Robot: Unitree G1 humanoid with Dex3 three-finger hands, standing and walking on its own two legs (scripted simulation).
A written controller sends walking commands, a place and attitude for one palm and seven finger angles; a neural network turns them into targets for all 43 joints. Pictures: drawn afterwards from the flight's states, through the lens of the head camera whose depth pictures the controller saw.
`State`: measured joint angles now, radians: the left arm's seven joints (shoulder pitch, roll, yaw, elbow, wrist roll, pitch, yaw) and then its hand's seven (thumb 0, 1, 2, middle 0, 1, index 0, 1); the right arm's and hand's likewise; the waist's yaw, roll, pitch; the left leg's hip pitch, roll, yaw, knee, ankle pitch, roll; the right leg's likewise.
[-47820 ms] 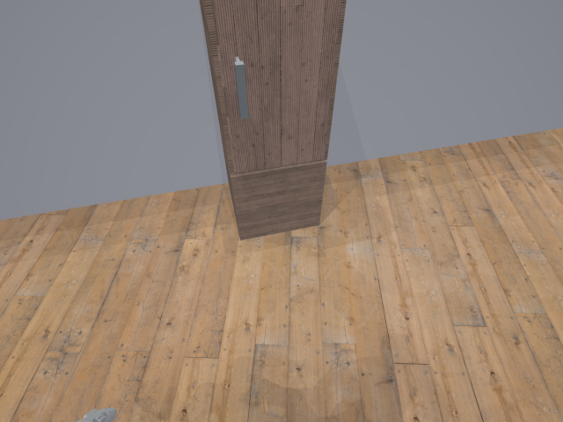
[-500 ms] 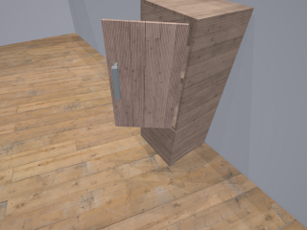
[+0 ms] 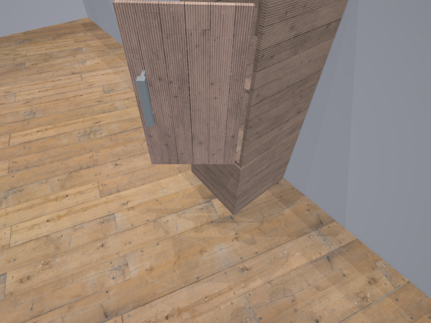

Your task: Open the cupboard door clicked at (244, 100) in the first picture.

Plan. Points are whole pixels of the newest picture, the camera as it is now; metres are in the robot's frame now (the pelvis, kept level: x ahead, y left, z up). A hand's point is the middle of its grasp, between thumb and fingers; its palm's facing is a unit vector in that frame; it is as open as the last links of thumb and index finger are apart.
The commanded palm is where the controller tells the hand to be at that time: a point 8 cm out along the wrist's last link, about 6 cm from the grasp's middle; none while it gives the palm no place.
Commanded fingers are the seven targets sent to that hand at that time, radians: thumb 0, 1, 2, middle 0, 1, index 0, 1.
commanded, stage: come to a stop and stand still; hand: left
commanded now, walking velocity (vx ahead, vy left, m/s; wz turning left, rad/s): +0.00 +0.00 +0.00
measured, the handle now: (147, 99) +0.71 +0.25 +0.00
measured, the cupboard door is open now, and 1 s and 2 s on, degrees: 52 52 52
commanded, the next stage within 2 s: look again from close up in 0.28 s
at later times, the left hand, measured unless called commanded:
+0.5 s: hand out of the picture -0.01 +0.16 -0.17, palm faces +0.03 -0.98 -0.19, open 7.3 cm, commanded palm none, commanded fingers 0.00 0.90 0.90 -0.20 -0.30 -0.20 -0.30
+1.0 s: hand out of the picture -0.04 +0.13 -0.17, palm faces +0.04 -0.99 -0.14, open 7.3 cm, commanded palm none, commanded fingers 0.00 0.90 0.90 -0.20 -0.30 -0.20 -0.30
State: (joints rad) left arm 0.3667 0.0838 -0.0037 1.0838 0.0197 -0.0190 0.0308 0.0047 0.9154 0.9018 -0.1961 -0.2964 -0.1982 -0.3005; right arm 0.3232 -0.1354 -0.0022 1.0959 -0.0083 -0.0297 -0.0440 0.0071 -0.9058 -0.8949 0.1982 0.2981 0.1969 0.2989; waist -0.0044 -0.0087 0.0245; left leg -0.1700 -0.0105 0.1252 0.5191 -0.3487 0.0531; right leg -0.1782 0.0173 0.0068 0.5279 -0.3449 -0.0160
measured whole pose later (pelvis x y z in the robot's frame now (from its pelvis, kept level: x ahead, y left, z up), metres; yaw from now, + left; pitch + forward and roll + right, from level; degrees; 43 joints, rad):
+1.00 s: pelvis -0.02 -0.01 +0.01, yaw +0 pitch -1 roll +0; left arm 0.35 0.09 -0.02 1.12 0.01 -0.02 0.04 0.00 0.91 0.90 -0.20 -0.30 -0.20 -0.30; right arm 0.30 -0.12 0.01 1.16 -0.01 -0.02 -0.04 0.01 -0.91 -0.89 0.20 0.30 0.20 0.30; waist 0.00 0.00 0.02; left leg -0.13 0.00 0.11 0.40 -0.25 0.03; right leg -0.14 0.03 0.00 0.41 -0.26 -0.03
